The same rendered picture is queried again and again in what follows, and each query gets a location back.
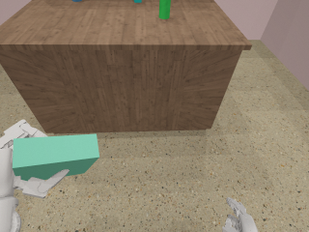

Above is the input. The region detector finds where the sponge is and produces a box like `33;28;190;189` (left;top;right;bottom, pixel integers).
13;133;99;182

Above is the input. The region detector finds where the robot left hand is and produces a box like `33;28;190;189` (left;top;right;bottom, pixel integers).
0;119;69;199

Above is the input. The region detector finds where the table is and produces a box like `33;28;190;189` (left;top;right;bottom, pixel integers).
0;0;252;134

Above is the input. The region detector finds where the robot right hand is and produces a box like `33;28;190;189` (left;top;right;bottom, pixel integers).
222;197;258;232

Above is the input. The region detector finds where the robot left forearm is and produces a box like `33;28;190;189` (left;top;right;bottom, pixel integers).
0;196;22;232

